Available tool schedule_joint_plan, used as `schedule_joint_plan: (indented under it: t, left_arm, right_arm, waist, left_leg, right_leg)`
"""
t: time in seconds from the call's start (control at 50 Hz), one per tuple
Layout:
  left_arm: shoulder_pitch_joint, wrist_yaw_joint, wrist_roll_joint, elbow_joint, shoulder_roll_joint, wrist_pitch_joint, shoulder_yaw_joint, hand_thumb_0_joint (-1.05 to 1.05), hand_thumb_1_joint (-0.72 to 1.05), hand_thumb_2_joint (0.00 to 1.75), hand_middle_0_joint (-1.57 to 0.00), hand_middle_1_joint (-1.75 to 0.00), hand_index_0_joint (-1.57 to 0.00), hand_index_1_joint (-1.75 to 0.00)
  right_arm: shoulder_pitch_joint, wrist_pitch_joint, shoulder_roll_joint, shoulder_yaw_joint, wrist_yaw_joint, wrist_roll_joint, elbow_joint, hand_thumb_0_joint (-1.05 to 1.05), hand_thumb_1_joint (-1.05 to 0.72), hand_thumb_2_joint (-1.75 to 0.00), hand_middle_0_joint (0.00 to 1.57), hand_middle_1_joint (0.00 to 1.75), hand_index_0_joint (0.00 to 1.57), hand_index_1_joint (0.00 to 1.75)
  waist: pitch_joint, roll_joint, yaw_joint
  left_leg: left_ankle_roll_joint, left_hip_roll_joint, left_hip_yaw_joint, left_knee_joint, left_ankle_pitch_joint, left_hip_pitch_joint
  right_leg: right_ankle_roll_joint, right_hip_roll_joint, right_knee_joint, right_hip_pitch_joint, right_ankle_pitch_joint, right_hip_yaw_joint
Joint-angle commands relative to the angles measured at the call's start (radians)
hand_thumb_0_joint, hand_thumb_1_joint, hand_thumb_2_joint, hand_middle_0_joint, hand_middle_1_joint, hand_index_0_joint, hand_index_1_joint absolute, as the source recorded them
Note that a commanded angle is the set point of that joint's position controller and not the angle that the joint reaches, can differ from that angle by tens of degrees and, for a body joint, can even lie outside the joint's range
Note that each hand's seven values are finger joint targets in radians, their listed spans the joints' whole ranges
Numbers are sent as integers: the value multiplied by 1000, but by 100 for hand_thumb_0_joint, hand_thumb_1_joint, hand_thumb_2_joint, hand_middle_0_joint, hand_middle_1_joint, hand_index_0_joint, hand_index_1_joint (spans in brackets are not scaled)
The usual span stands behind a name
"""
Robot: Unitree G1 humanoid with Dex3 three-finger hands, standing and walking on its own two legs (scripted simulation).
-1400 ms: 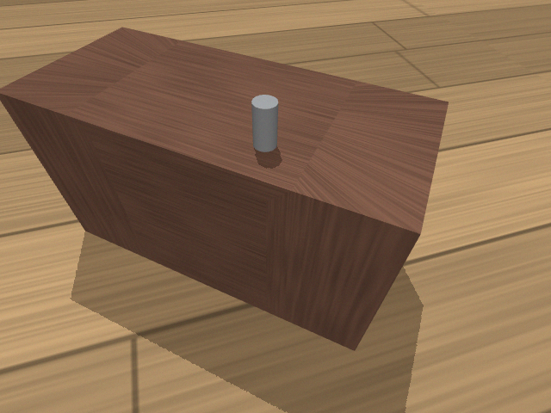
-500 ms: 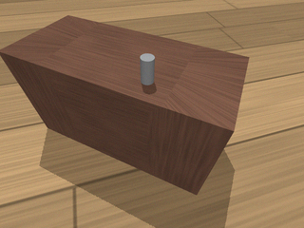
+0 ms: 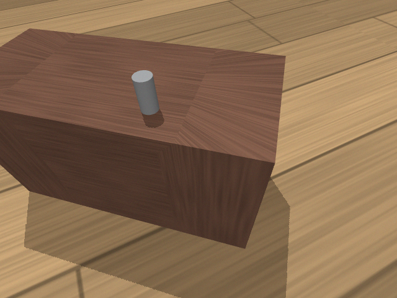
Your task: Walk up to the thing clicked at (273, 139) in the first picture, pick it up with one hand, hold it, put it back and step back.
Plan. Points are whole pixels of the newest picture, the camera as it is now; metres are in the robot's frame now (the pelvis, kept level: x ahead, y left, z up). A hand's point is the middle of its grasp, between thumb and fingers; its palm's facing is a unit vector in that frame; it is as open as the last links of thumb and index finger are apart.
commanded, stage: walk up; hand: left
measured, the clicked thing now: (146, 93) +0.71 +0.15 +0.00
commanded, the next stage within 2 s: none
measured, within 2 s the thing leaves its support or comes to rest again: neither
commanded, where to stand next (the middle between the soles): +0.22 +0.08 m, yaw -17 degrees
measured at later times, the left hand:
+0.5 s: hand (48, 280) +0.21 +0.36 -0.15, palm faces -0.16 -0.85 -0.50, open 7.4 cm
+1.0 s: hand (81, 220) +0.36 +0.33 -0.16, palm faces -0.31 -0.86 -0.41, open 7.4 cm
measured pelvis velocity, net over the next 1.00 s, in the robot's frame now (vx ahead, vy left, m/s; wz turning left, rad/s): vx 0.19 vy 0.10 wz -0.30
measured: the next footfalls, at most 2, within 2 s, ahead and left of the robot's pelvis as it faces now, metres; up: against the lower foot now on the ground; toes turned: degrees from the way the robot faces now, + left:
left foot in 0.46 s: +0.28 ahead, +0.22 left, +0.00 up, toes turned -15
right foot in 0.76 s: +0.21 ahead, -0.04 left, +0.00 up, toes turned -16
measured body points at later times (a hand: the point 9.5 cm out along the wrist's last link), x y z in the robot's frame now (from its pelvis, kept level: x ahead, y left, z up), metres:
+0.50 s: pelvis +0.15 +0.06 -0.02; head +0.20 +0.05 +0.42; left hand +0.22 +0.40 -0.11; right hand +0.25 -0.27 -0.12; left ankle +0.27 +0.19 -0.73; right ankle +0.06 -0.10 -0.71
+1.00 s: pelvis +0.19 +0.10 -0.02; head +0.24 +0.08 +0.42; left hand +0.38 +0.37 -0.13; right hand +0.19 -0.23 -0.14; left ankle +0.24 +0.23 -0.73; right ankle +0.20 -0.03 -0.73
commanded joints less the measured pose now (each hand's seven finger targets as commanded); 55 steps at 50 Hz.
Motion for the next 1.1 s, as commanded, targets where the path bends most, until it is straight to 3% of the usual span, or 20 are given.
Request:
schedule_joint_plan:
  t: [0.0, 0.1, 0.36, 0.42, 0.44, 0.46, 0.48, 0.56, 0.66, 0.7, 0.74, 0.76, 0.78, 0.8, 0.88, 0.94, 0.98, 1.0, 1.04, 1.08]
  left_arm:
    - [226, 58, 1, -73, 374, -44, 102, 0, 90, 90, -20, -30, -20, -30]
    - [102, 73, -29, -144, 265, -61, 66, 0, 90, 90, -20, -30, -20, -30]
    - [171, 114, -13, -250, 303, -68, 56, 0, 90, 90, -20, -30, -20, -30]
    - [136, 122, -13, -281, 267, -57, 39, 0, 90, 90, -20, -30, -20, -30]
    - [189, 126, -24, -292, 196, -58, 15, 0, 90, 90, -20, -30, -20, -30]
    - [256, 134, -38, -282, 150, -53, -2, 0, 90, 90, -20, -30, -20, -30]
    - [235, 146, -34, -251, 215, -40, 14, 0, 90, 90, -20, -30, -20, -30]
    - [207, 106, -32, -208, 219, -33, 19, 0, 90, 90, -20, -30, -20, -30]
    - [158, 83, -19, -211, 171, -17, 28, 0, 90, 90, -20, -30, -20, -30]
    - [163, 81, -9, -201, 176, -9, 44, 0, 90, 90, -20, -30, -20, -30]
    - [122, 83, 11, -227, 233, -14, 65, 0, 90, 90, -20, -30, -20, -30]
    - [58, 82, 18, -256, 299, -24, 72, 0, 90, 90, -20, -30, -20, -30]
    - [21, 82, 11, -258, 339, -21, 71, 0, 90, 90, -20, -30, -20, -30]
    - [2, 81, 3, -256, 304, -23, 61, 0, 90, 90, -20, -30, -20, -30]
    - [-47, 85, -1, -239, 249, -18, 38, 0, 90, 90, -20, -30, -20, -30]
    - [-106, 76, -21, -239, 218, 6, 24, 0, 90, 90, -20, -30, -20, -30]
    - [-86, 73, -28, -230, 160, 22, 9, 0, 90, 90, -20, -30, -20, -30]
    - [-93, 80, -16, -199, 213, 27, 27, 0, 90, 90, -20, -30, -20, -30]
    - [-92, 69, -20, -177, 186, 21, 26, 0, 90, 90, -20, -30, -20, -30]
    - [-76, 62, -22, -148, 184, 8, 27, 0, 90, 90, -20, -30, -20, -30]
  right_arm:
    - [-120, 1, -148, -21, -7, 7, -185, 0, -90, -90, 20, 30, 20, 30]
    - [2, 13, -176, -34, 2, 8, -130, 0, -90, -90, 20, 30, 20, 30]
    - [-116, 8, -143, -56, 25, -9, -288, 0, -90, -90, 20, 30, 20, 30]
    - [67, -6, -193, -83, 12, -9, -245, 0, -90, -90, 20, 30, 20, 30]
    - [146, -14, -264, -104, 0, -19, -239, 0, -90, -90, 20, 30, 20, 30]
    - [117, -12, -300, -110, -8, 3, -267, 0, -90, -90, 20, 30, 20, 30]
    - [87, -7, -305, -112, -10, 36, -268, 0, -90, -90, 20, 30, 20, 30]
    - [-36, -7, -225, -63, -31, 40, -284, 0, -90, -90, 20, 30, 20, 30]
    - [-21, -13, -218, -40, -35, 33, -276, 0, -90, -90, 20, 30, 20, 30]
    - [-59, -5, -210, -32, -38, 42, -286, 0, -90, -90, 20, 30, 20, 30]
    - [-41, 4, -147, -7, -40, 54, -279, 0, -90, -90, 20, 30, 20, 30]
    - [-46, 10, -112, 0, -40, 57, -282, 0, -90, -90, 20, 30, 20, 30]
    - [-94, 19, -168, -20, -59, 58, -264, 0, -90, -90, 20, 30, 20, 30]
    - [-72, 19, -179, -24, -62, 51, -241, 0, -90, -90, 20, 30, 20, 30]
    - [-5, -13, -156, -10, -66, 60, -174, 0, -90, -90, 20, 30, 20, 30]
    - [64, -37, -142, -8, -68, 46, -117, 0, -90, -90, 20, 30, 20, 30]
    - [-8, -52, -272, -28, -72, 33, -132, 0, -90, -90, 20, 30, 20, 30]
    - [-62, -52, -290, -36, -69, 43, -147, 0, -90, -90, 20, 30, 20, 30]
    - [-75, -57, -246, -13, -72, 35, -139, 0, -90, -90, 20, 30, 20, 30]
    - [-91, -54, -226, -1, -71, 44, -123, 0, -90, -90, 20, 30, 20, 30]
  waist:
    - [-55, -251, 117]
    - [3, -91, 22]
    - [-14, -174, 39]
    - [-118, -71, -69]
    - [-169, 166, -106]
    - [-235, 289, -65]
    - [-259, 218, -62]
    - [-79, 163, 8]
    - [-125, 124, 19]
    - [-138, 96, 53]
    - [-117, -32, 64]
    - [-62, -204, 33]
    - [-56, -214, 57]
    - [-46, -165, 39]
    - [-132, -201, 18]
    - [-182, -158, -18]
    - [-151, 90, 19]
    - [-114, 114, 19]
    - [-99, 84, 47]
    - [-119, 105, 57]
  left_leg:
    - [4, -67, -162, 581, -208, -566]
    - [-11, 52, -207, 561, 67, -489]
    - [3, 21, -99, 221, 188, -354]
    - [52, -35, -74, 31, 299, -22]
    - [100, 83, -233, -66, 386, 85]
    - [216, 337, -558, -127, 582, 179]
    - [326, 394, -655, -166, 391, 54]
    - [218, 210, -292, -127, 233, -224]
    - [231, 257, -265, 0, 483, -227]
    - [179, 236, -234, 56, 359, -322]
    - [81, 164, -181, 189, 184, -444]
    - [4, 23, -85, 351, -48, -533]
    - [4, -26, -117, 506, -252, -428]
    - [1, -5, -157, 533, -231, -416]
    - [9, -17, -121, 351, -119, -346]
    - [17, -37, -90, 17, 168, -129]
    - [168, 247, -501, -94, 252, -129]
    - [252, 331, -541, -89, 316, -204]
    - [208, 240, -400, -20, 447, -207]
    - [95, 135, -252, 56, 464, -245]
  right_leg:
    - [-220, -377, -431, 317, -388, 815]
    - [-157, -208, -314, 185, 54, 399]
    - [-156, -138, -67, 45, 499, 217]
    - [-88, -71, 214, -62, 400, 161]
    - [-40, 25, 495, -156, 219, 97]
    - [-2, 142, 652, -317, -346, 43]
    - [-18, 79, 770, -264, -378, 111]
    - [-24, -18, 572, -195, -256, 80]
    - [-11, 33, 244, -42, -205, 22]
    - [-31, 62, 138, 76, -70, 1]
    - [-91, -30, -31, 131, -100, 203]
    - [-183, -247, -173, 52, -101, 576]
    - [-312, -350, -187, -87, 7, 654]
    - [-317, -322, -135, -80, 124, 602]
    - [-214, -191, -7, 44, 438, 375]
    - [-127, -104, 125, 1, 370, 244]
    - [-19, 46, 268, -143, -5, 115]
    - [-13, 30, 314, -91, -256, 94]
    - [-29, 30, 249, -55, -247, 103]
    - [-48, 5, 43, 84, 90, 98]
